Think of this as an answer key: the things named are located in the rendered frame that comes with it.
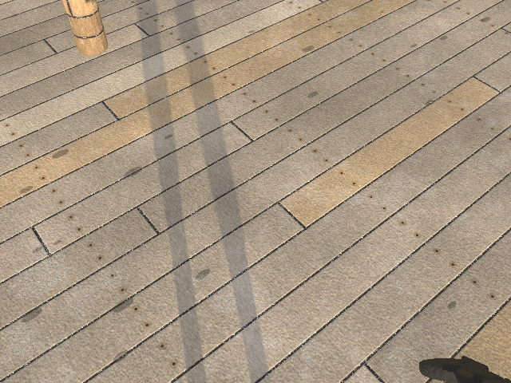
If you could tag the robot right hand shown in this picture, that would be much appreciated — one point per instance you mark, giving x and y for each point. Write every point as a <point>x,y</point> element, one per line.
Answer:
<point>464,370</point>

